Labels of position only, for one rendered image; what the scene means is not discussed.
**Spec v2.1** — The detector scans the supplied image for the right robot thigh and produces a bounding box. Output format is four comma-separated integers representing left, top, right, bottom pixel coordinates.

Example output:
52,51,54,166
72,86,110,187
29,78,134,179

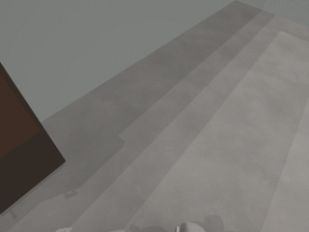
175,221,205,232

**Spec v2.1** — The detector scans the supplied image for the cupboard door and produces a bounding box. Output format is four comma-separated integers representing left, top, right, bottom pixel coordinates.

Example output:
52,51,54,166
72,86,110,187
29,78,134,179
0,73,40,157

